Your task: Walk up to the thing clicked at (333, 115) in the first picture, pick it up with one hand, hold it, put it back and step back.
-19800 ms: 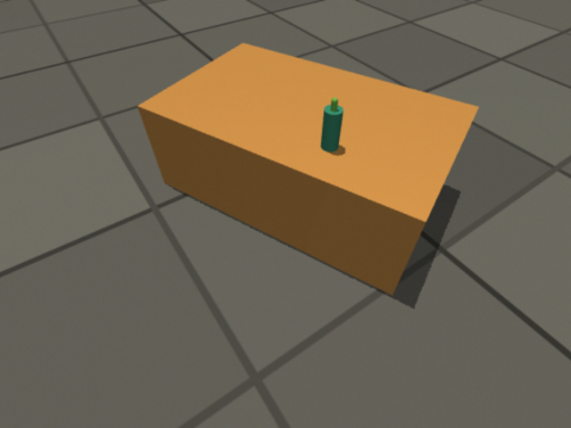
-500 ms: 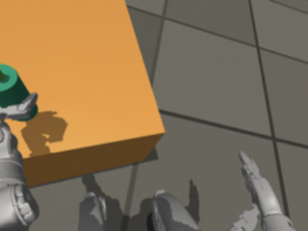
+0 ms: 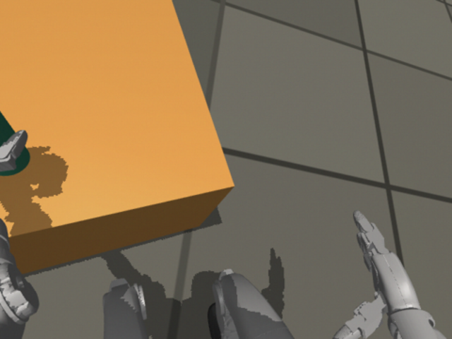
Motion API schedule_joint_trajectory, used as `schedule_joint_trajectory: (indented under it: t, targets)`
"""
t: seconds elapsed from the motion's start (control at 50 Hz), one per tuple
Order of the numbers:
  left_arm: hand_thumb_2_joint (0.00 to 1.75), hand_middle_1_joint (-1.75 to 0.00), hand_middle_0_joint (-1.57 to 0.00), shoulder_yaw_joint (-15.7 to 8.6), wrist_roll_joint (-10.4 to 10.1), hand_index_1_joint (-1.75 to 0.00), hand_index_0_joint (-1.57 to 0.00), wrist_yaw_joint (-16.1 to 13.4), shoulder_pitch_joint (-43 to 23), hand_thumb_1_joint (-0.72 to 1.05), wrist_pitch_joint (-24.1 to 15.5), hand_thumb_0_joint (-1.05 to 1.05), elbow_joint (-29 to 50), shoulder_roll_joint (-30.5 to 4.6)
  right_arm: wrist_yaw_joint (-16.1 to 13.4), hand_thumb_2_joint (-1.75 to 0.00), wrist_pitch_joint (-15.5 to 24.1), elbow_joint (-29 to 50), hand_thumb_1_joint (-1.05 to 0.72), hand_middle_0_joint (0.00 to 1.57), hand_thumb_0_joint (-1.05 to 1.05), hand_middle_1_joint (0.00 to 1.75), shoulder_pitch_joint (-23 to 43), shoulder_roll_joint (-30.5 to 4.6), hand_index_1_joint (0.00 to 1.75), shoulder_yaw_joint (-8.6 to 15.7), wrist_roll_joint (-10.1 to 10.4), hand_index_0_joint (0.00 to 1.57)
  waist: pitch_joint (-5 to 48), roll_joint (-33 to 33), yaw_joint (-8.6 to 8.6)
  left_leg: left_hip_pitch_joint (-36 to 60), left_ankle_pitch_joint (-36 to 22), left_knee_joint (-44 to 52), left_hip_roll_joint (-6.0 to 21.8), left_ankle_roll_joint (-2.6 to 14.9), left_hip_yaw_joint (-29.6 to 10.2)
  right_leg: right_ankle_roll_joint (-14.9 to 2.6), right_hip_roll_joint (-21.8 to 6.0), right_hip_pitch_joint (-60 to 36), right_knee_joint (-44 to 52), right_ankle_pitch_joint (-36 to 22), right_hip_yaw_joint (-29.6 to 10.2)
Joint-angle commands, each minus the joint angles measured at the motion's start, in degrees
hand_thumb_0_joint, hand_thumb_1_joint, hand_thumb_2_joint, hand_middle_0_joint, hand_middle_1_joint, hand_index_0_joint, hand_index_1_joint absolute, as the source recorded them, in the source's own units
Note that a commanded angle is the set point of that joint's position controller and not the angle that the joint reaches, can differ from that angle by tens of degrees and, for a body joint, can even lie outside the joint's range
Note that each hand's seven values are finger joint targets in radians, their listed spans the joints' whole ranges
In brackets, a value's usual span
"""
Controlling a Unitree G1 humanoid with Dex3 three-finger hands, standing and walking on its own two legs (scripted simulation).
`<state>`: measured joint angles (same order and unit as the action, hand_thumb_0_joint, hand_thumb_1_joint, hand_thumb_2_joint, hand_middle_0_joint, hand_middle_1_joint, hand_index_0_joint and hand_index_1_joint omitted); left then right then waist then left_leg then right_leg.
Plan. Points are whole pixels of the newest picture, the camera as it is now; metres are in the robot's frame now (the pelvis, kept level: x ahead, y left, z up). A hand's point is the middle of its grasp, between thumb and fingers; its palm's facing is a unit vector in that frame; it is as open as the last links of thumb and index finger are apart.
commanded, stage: lower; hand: left
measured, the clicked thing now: out of the picture +0.49 +0.30 -0.02
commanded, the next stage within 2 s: loosen in 0.40 s
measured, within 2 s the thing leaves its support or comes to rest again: rests again in 1.06 s
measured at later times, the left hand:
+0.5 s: hand (2, 142) +0.50 +0.29 -0.08, palm faces +0.37 -0.93 -0.03, open 9.0 cm
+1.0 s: hand out of the picture +0.51 +0.30 -0.06, palm faces +0.37 -0.93 -0.01, open 12.6 cm
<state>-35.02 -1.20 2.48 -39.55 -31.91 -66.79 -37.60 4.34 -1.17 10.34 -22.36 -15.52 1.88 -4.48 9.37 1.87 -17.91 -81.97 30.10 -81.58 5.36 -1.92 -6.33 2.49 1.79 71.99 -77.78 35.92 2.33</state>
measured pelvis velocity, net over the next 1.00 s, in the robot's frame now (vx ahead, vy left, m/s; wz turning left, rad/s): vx -0.01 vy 0.01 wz -0.03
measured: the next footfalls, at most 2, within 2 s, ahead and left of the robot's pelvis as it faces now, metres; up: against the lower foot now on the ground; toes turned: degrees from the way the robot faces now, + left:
none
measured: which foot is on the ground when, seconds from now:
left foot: down 0.00-1.00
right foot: down 0.00-1.00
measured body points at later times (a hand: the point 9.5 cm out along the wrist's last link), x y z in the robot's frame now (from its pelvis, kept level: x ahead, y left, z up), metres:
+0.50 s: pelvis -0.01 +0.00 -0.03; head +0.18 +0.10 +0.37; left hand +0.47 +0.34 -0.07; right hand +0.16 -0.25 +0.04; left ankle +0.05 +0.13 -0.59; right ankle +0.01 -0.15 -0.59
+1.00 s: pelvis -0.01 +0.01 -0.03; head +0.18 +0.10 +0.36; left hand +0.48 +0.34 -0.06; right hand +0.17 -0.25 +0.04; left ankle +0.05 +0.13 -0.59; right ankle +0.01 -0.15 -0.59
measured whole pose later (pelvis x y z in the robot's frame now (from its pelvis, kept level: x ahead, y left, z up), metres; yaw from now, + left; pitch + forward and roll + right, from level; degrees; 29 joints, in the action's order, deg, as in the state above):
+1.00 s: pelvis -0.01 +0.01 -0.03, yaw -2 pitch +33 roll -9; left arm -35.8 -0.1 1.5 -43.1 -31.3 -65.5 -41.0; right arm 5.7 -2.7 16.8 -23.6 -17.0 2.8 -4.3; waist 9.5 1.6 -20.3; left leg -90.6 31.8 -89.0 5.1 -1.2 -7.3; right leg 3.3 2.1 79.8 -84.4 37.6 2.5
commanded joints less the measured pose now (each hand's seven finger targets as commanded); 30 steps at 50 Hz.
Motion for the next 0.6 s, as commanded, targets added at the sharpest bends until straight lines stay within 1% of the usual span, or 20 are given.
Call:
schedule_joint_trajectory:
  t: [0.0, 0.02, 0.06, 0.08, 0.1, 0.14, 0.18, 0.2, 0.22, 0.24, 0.26, 0.3, 0.32, 0.36, 0.38, 0.44, 0.48, 0.5, 0.56, 0.58]
  targets:
    - [1.33, -1.46, -1.31, -0.9, -1.9, -1.45, -1.33, 0.3, -21.2, 0.32, -6.4, 0.00, 13.5, -14.1, -0.8, -0.05, 3.1, 10.6, 0.55, 0.05, 0.00, 0.05, -3.4, -11.2, 0.05, 8.2, 0.5, 0.05, 32.2, -21.3, 0.54, 35.4, -24.7, 6.4, -1.4, 2.35, 1.3, -3.42, 1.7, -4.6, 6.6, -22.8, 1.5]
    - [1.33, -1.45, -1.30, -1.2, -1.7, -1.45, -1.32, 0.1, -21.1, 0.31, -6.7, 0.00, 14.1, -15.8, -0.8, -0.05, 3.2, 10.8, 0.55, 0.05, 0.00, 0.05, -2.9, -11.4, 0.05, 8.3, 0.6, 0.05, 32.7, -21.7, 0.94, 34.8, -24.0, 5.9, -1.6, 2.57, 1.5, -3.29, 1.7, -5.3, 6.4, -23.1, 1.2]
    - [1.33, -1.45, -1.29, -1.2, -1.3, -1.44, -1.32, -0.3, -22.5, 0.32, -7.5, 0.00, 15.6, -16.5, -0.9, -0.05, 3.2, 13.1, 0.55, 0.05, 0.00, 0.05, -3.1, -11.6, 0.05, 8.5, 0.5, 0.05, 35.4, -21.4, 0.21, 34.7, -24.3, 4.8, -1.7, 2.77, 1.4, -3.16, 1.7, -6.0, 5.7, -24.0, 1.0]
    - [1.34, -1.45, -1.29, -2.5, -1.0, -1.45, -1.32, -0.7, -22.6, 0.33, -7.9, 0.00, 15.9, -18.4, -0.8, -0.05, 3.1, 12.9, 0.54, 0.05, 0.00, 0.05, -3.6, -11.7, 0.05, 8.6, 0.5, 0.05, 35.9, -21.6, 0.43, 34.4, -25.1, 4.3, -1.7, 2.82, 1.4, -3.10, 1.6, -6.2, 5.4, -24.7, 0.9]
    - [1.32, -1.44, -1.29, -2.4, -0.9, -1.44, -1.31, -0.7, -23.8, 0.31, -8.4, 0.00, 17.5, -18.8, -0.8, -0.05, 3.2, 12.8, 0.54, 0.05, 0.00, 0.05, -3.6, -11.6, 0.05, 8.5, 0.5, 0.05, 37.5, -22.0, 0.81, 35.4, -25.7, 4.0, -1.8, 2.71, 1.3, -3.17, 1.7, -5.9, 4.7, -24.9, 0.9]
    - [1.32, -1.43, -1.28, -3.8, -0.8, -1.43, -1.30, -0.9, -24.8, 0.31, -9.1, 0.00, 19.1, -20.7, -0.8, -0.06, 2.9, 13.5, 0.53, 0.05, 0.00, 0.05, -5.4, -12.1, 0.05, 9.1, 0.4, 0.05, 38.8, -24.5, 0.16, 36.2, -26.6, 3.6, -1.8, 2.52, 1.2, -3.19, 1.6, -5.7, 4.3, -25.2, 0.9]
    - [1.31, -1.42, -1.27, -4.5, -0.5, -1.42, -1.28, -1.0, -23.4, 0.30, -9.2, 0.00, 17.7, -21.3, -0.6, -0.06, 2.5, 12.4, 0.53, 0.05, 0.00, 0.05, -6.0, -11.8, 0.05, 8.9, 0.2, 0.05, 37.1, -26.5, 0.61, 36.4, -25.8, 4.0, -1.8, 1.95, 0.8, -3.51, 1.5, -3.6, 3.4, -23.4, 1.1]
    - [1.32, -1.41, -1.25, -4.0, -0.6, -1.41, -1.27, -0.9, -25.4, 0.32, -9.7, 0.00, 21.5, -21.3, -0.4, -0.06, 2.8, 14.3, 0.53, 0.05, 0.00, 0.05, -4.3, -11.4, 0.05, 8.3, 0.2, 0.05, 38.6, -27.9, 0.90, 37.2, -25.9, 3.6, -1.8, 1.88, 1.0, -3.52, 1.4, -3.6, 3.3, -23.4, 0.9]
    - [1.32, -1.41, -1.26, -5.1, -0.3, -1.42, -1.28, -1.0, -25.1, 0.32, -9.5, 0.00, 20.2, -22.7, -0.4, -0.06, 2.5, 13.3, 0.53, 0.05, 0.00, 0.05, -5.3, -11.6, 0.05, 9.0, 0.2, 0.05, 38.0, -28.7, 0.61, 37.1, -26.1, 3.4, -1.8, 1.81, 1.0, -3.53, 1.5, -3.2, 3.0, -23.4, 0.9]
    - [1.31, -1.41, -1.25, -5.1, 0.2, -1.41, -1.27, -1.2, -25.4, 0.31, -9.4, 0.00, 21.3, -23.5, -0.3, -0.06, 2.4, 12.6, 0.53, 0.05, 0.00, 0.05, -5.3, -11.6, 0.05, 9.0, -0.1, 0.05, 38.2, -30.2, 1.11, 37.2, -26.4, 3.0, -1.8, 1.73, 1.2, -3.59, 1.5, -2.9, 2.7, -23.6, 0.6]
    - [1.31, -1.41, -1.26, -4.6, 0.4, -1.41, -1.27, -1.1, -25.4, 0.28, -9.3, 0.00, 20.0, -22.4, -0.2, -0.06, 2.2, 12.9, 0.53, 0.05, 0.00, 0.05, -4.7, -11.7, 0.05, 9.2, -0.1, 0.05, 37.3, -30.6, 0.43, 37.8, -25.8, 3.5, -1.5, 1.33, 0.7, -3.81, 1.6, -1.0, 2.3, -21.9, 1.2]
    - [1.33, -1.41, -1.26, -4.2, 1.1, -1.42, -1.27, -1.1, -25.6, 0.27, -8.9, 0.00, 19.5, -22.3, 0.0, -0.06, 2.1, 12.2, 0.53, 0.05, 0.00, 0.05, -3.5, -11.7, 0.05, 9.3, -0.5, 0.05, 36.0, -33.0, 0.92, 39.3, -26.9, 3.8, -1.1, 0.62, 0.1, -4.17, 1.6, 1.8, 1.5, -20.6, 1.7]
    - [1.31, -1.42, -1.27, -3.1, 1.4, -1.43, -1.29, -1.1, -26.3, 0.25, -8.6, 0.00, 19.2, -21.3, 0.1, -0.06, 2.1, 12.2, 0.53, 0.05, 0.00, 0.05, -3.2, -11.3, 0.05, 9.0, -0.6, 0.05, 35.3, -33.5, 0.79, 38.9, -26.3, 3.7, -1.0, 0.61, 0.1, -4.23, 1.7, 2.5, 1.4, -19.9, 1.6]
    - [1.34, -1.44, -1.28, -3.4, 1.7, -1.44, -1.29, -1.0, -25.2, 0.25, -8.0, 0.00, 17.2, -21.5, 0.1, -0.06, 2.0, 11.8, 0.54, 0.05, 0.00, 0.05, -3.0, -11.9, 0.05, 9.9, -0.6, 0.05, 34.4, -33.0, 0.09, 37.6, -25.0, 3.2, -0.9, 0.74, 0.2, -4.18, 1.8, 3.0, 1.5, -19.4, 1.8]
    - [1.34, -1.45, -1.28, -2.7, 1.9, -1.45, -1.30, -0.9, -24.6, 0.26, -7.5, 0.00, 15.2, -20.0, 0.1, -0.06, 2.1, 12.2, 0.54, 0.05, 0.00, 0.05, -2.7, -11.9, 0.05, 9.8, -0.8, 0.05, 32.7, -32.4, -0.23, 36.3, -23.3, 3.4, -0.9, 0.74, 0.2, -4.21, 1.8, 3.6, 1.5, -18.5, 1.8]
    - [1.36, -1.46, -1.29, -2.6, 2.0, -1.47, -1.31, -1.0, -24.1, 0.25, -6.5, 0.00, 13.1, -19.9, 0.2, -0.05, 1.9, 13.5, 0.55, 0.05, 0.00, 0.05, -2.8, -11.7, 0.05, 9.2, -0.6, 0.05, 32.2, -29.4, -1.07, 32.9, -18.8, 3.2, -1.1, 1.44, 0.4, -3.96, 2.0, 3.0, 2.2, -17.0, 1.9]
    - [1.36, -1.48, -1.30, -2.8, 1.9, -1.48, -1.33, -1.5, -23.5, 0.25, -6.0, 0.00, 11.9, -19.7, 0.2, -0.05, 2.0, 14.2, 0.56, 0.05, 0.00, 0.05, -2.1, -12.8, 0.05, 10.0, -0.5, 0.05, 32.2, -27.2, -1.04, 31.1, -17.1, 3.3, -1.1, 1.65, 0.2, -4.00, 2.1, 3.1, 1.9, -16.3, 2.2]
    - [1.31, -1.47, -1.37, -2.7, 2.0, -1.46, -1.40, -1.8, -23.6, 0.30, -5.9, 0.00, 11.5, -20.0, 0.1, -0.04, 2.0, 14.5, 0.56, 0.05, 0.00, 0.05, -2.6, -12.5, 0.05, 9.8, -0.4, 0.05, 32.0, -25.7, -1.65, 29.0, -14.9, 2.6, -1.3, 2.14, 0.6, -3.71, 2.1, 2.3, 2.3, -15.6, 1.8]
    - [1.07, -1.23, -1.17, -5.1, 0.7, -1.22, -1.22, -2.4, -24.0, 0.09, -6.2, 0.00, 13.8, -21.5, -0.2, -0.04, 2.1, 17.7, 0.56, 0.05, 0.00, 0.05, -3.1, -13.6, 0.05, 10.2, 0.1, 0.05, 35.2, -23.9, -1.12, 29.6, -15.8, 2.8, -1.5, 2.29, 0.1, -3.65, 2.2, 0.5, 1.8, -16.3, 2.2]
    - [0.99, -1.16, -1.11, -4.6, 0.6, -1.14, -1.17, -2.3, -24.8, 0.05, -6.5, 0.00, 14.9, -21.8, -0.2, -0.04, 2.2, 18.2, 0.56, 0.05, 0.00, 0.05, -2.2, -13.4, 0.05, 10.1, 0.3, 0.05, 35.5, -24.5, -0.79, 29.5, -14.5, 2.8, -1.6, 2.28, 0.4, -3.63, 2.1, 0.4, 1.9, -15.4, 1.9]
